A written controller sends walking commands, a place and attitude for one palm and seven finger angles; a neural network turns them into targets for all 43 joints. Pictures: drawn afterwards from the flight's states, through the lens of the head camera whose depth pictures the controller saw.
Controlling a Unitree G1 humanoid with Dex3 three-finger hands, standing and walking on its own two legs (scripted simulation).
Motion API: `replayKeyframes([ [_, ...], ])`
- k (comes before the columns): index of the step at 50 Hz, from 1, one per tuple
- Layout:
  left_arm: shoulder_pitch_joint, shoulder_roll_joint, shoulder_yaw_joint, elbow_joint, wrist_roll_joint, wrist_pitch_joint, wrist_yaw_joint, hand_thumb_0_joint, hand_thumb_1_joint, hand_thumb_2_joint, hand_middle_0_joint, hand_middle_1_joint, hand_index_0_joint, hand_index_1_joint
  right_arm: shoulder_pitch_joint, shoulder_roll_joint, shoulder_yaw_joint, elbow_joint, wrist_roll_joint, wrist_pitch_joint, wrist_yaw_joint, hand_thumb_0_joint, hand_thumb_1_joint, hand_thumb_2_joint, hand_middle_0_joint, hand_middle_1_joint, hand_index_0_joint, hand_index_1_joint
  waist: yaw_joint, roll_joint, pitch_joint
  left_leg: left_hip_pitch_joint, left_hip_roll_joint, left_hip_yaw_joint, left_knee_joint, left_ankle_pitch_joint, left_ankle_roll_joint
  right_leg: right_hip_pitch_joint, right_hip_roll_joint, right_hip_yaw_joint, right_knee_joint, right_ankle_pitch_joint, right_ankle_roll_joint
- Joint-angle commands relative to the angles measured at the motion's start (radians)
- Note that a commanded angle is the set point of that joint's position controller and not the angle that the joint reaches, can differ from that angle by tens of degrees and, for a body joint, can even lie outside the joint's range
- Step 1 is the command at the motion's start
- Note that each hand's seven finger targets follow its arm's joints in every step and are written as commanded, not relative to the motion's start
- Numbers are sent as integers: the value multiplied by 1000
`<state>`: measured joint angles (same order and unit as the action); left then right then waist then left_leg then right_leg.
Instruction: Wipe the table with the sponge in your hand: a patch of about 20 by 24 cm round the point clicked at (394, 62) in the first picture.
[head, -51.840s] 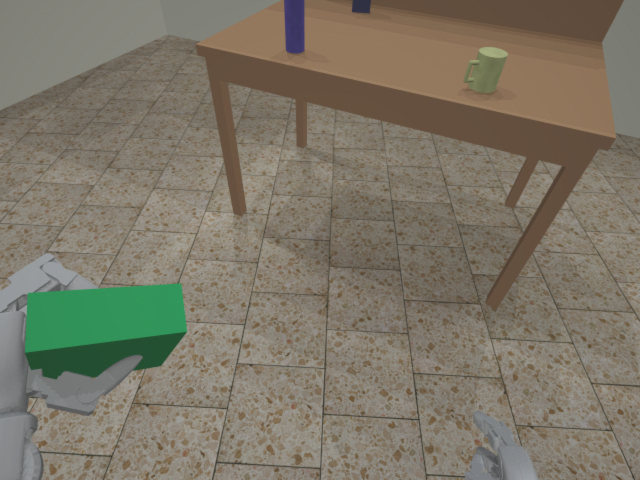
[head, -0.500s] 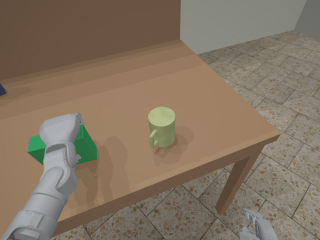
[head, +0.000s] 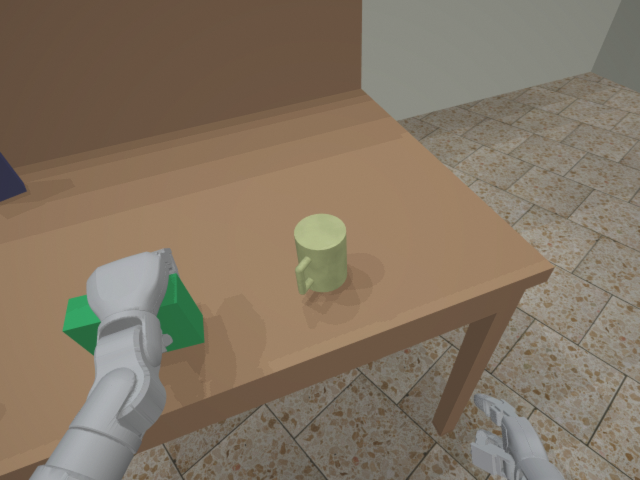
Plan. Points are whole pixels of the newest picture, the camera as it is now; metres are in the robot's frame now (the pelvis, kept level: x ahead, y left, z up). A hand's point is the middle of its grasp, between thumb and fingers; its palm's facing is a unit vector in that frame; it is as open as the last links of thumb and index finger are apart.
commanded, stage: slide across to the third lane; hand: left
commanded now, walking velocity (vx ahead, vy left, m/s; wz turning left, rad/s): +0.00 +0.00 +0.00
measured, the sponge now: (146, 328) +0.29 +0.28 +0.03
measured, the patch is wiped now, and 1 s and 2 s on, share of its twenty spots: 0.85 0.90 0.95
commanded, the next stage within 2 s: wipe forward along the third lane in 0.82 s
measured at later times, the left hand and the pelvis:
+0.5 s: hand (175, 312) +0.29 +0.23 +0.08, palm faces +0.01 -0.06 -1.00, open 9.1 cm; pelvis -0.01 -0.02 +0.00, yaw +1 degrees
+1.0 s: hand (221, 301) +0.31 +0.17 +0.08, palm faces +0.02 -0.06 -1.00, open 9.1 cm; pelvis -0.02 -0.03 +0.00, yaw +0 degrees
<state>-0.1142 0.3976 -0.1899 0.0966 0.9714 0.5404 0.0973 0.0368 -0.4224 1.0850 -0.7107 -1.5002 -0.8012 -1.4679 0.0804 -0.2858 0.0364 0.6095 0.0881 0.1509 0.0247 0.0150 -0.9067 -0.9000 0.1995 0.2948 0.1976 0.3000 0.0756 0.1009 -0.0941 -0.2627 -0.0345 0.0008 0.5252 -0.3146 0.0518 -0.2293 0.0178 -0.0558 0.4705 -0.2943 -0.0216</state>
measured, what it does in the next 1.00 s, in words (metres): stands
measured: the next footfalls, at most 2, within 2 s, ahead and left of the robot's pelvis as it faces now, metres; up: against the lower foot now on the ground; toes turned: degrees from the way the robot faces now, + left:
none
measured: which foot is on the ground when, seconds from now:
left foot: down 0.00-1.00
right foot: down 0.00-1.00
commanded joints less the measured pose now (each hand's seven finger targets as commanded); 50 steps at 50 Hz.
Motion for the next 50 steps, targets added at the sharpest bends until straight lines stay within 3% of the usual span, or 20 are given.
replayKeyframes([
  [1, -20, -9, -24, -119, -57, -7, -33, 0, 100, 1300, -1200, -1600, -1200, -1600, -181, -102, -44, -178, 0, -53, 2, 0, -900, -900, 200, 300, 200, 300, 0, -140, -140, 63, 19, -47, -49, 380, -8, 77, 26, 4, -12, 357, -41],
  [3, 29, 49, 36, -120, -54, -6, -23, 0, 100, 1300, -1200, -1600, -1200, -1600, -205, -107, -44, -177, -2, -54, 2, 0, -900, -900, 200, 300, 200, 300, 16, -151, -126, 53, 21, -49, -53, 366, -10, 80, 31, 26, -15, 354, -46],
  [6, -51, 19, 2, -129, -59, 2, -16, 0, 100, 1300, -1200, -1600, -1200, -1600, -192, -106, -42, -169, -1, -52, -7, 0, -900, -900, 200, 300, 200, 300, -4, -171, -99, 38, 15, -36, -60, 330, -7, 75, 23, 17, -21, 348, -38],
  [8, -126, 76, 39, -139, -50, 17, -7, 0, 100, 1300, -1200, -1600, -1200, -1600, -223, -108, -40, -169, -1, -51, -17, 0, -900, -900, 200, 300, 200, 300, 0, -160, -78, 44, 16, -42, -72, 282, -4, 53, 28, 38, -38, 281, -42],
  [11, -211, 17, -34, -120, -46, 20, -10, 0, 100, 1300, -1200, -1600, -1200, -1600, -207, -100, -37, -157, 3, -61, -26, 0, -900, -900, 200, 300, 200, 300, -16, -131, -88, 65, 11, -42, -73, 275, -1, 45, 22, 18, -40, 258, -41],
  [13, -271, 61, -9, -127, -34, 21, -11, 0, 100, 1300, -1200, -1600, -1200, -1600, -227, -100, -33, -158, 2, -66, -34, 0, -900, -900, 200, 300, 200, 300, -12, -116, -106, 82, 12, -47, -79, 254, -2, 42, 27, 37, -46, 224, -47],
  [16, -322, 8, -67, -112, -41, 0, -19, 0, 100, 1300, -1200, -1600, -1200, -1600, -208, -94, -33, -148, 2, -80, -39, 0, -900, -900, 200, 300, 200, 300, -23, -112, -140, 99, 5, -44, -70, 278, 2, 59, 21, 23, -42, 259, -44],
  [18, -338, 29, -46, -103, -38, -9, -21, 0, 100, 1300, -1200, -1600, -1200, -1600, -216, -94, -33, -149, 2, -87, -40, 0, -900, -900, 200, 300, 200, 300, -21, -124, -143, 105, 7, -48, -73, 263, 1, 53, 27, 37, -48, 242, -47],
  [19, -347, -22, -89, -108, -46, -17, -23, 0, 100, 1300, -1200, -1600, -1200, -1600, -206, -88, -31, -153, 2, -96, -40, 0, -900, -900, 200, 300, 200, 300, -24, -129, -154, 104, 1, -42, -66, 274, 3, 61, 21, 26, -44, 260, -43],
  [23, -310, 39, -22, -82, -43, -31, -14, 0, 100, 1300, -1200, -1600, -1200, -1600, -210, -97, -36, -144, -6, -89, -36, 0, -900, -900, 200, 300, 200, 300, -8, -151, -160, 97, 3, -38, -68, 292, -1, 83, 23, 46, -47, 310, -44],
  [24, -352, -19, -73, -83, -42, -32, -13, 0, 100, 1300, -1200, -1600, -1200, -1600, -204, -90, -31, -142, -4, -90, -35, 0, -900, -900, 200, 300, 200, 300, -22, -161, -162, 97, 0, -33, -63, 304, -1, 83, 18, 30, -41, 325, -41],
  [28, -344, 11, -35, -66, -47, -24, 7, 0, 100, 1300, -1200, -1600, -1200, -1600, -223, -93, -34, -139, -4, -82, -29, 0, -900, -900, 200, 300, 200, 300, -8, -152, -142, 92, 4, -31, -75, 296, -5, 81, 21, 45, -51, 326, -44],
  [30, -395, -51, -98, -50, -43, -15, 13, 0, 100, 1300, -1200, -1600, -1200, -1600, -215, -87, -35, -133, -1, -84, -27, 0, -900, -900, 200, 300, 200, 300, -21, -160, -140, 92, -1, -26, -69, 296, -3, 73, 17, 29, -48, 326, -40],
  [33, -445, -30, -87, -20, -34, 1, 20, 0, 100, 1300, -1200, -1600, -1200, -1600, -231, -89, -34, -127, 4, -79, -28, 0, -900, -900, 200, 300, 200, 300, -22, -154, -127, 98, 5, -33, -82, 268, -5, 52, 23, 36, -57, 271, -45],
  [34, -479, -85, -142, -37, -39, 2, 19, 0, 100, 1300, -1200, -1600, -1200, -1600, -227, -85, -32, -132, 5, -87, -29, 0, -900, -900, 200, 300, 200, 300, -28, -139, -157, 107, -3, -25, -74, 277, -2, 61, 16, 26, -53, 282, -41],
  [38, -508, -93, -153, 24, -36, 8, 19, 0, 100, 1300, -1200, -1600, -1200, -1600, -228, -87, -33, -118, 9, -82, -22, 0, -900, -900, 200, 300, 200, 300, -31, -149, -148, 104, 1, -32, -77, 262, -5, 43, 20, 30, -54, 271, -45],
  [39, -539, -135, -192, 22, -37, 5, 19, 0, 100, 1300, -1200, -1600, -1200, -1600, -220, -84, -34, -119, 9, -85, -22, 0, -900, -900, 200, 300, 200, 300, -38, -152, -172, 111, -4, -30, -72, 268, -3, 50, 17, 21, -48, 273, -43],
  [46, -520, -96, -132, 101, -24, 17, 50, 0, 100, 1300, -1200, -1600, -1200, -1600, -223, -84, -38, -108, 2, -63, -8, 0, -900, -900, 200, 300, 200, 300, -12, -167, -185, 79, -6, -14, -69, 280, -9, 80, 14, 27, -39, 317, -44],
  [48, -504, -12, -45, 143, -18, 36, 65, 0, 100, 1300, -1200, -1600, -1200, -1600, -237, -89, -34, -107, 1, -48, -14, 0, -900, -900, 200, 300, 200, 300, 5, -191, -170, 53, -2, -15, -85, 258, -13, 86, 17, 46, -50, 290, -46],
  [50, -554, -46, -74, 174, -19, 49, 72, 0, 100, 1300, -1200, -1600, -1200, -1600, -228, -84, -33, -99, 4, -47, -18, 0, -900, -900, 200, 300, 200, 300, -10, -193, -159, 48, -5, -3, -79, 249, -11, 79, 13, 37, -47, 288, -41],
])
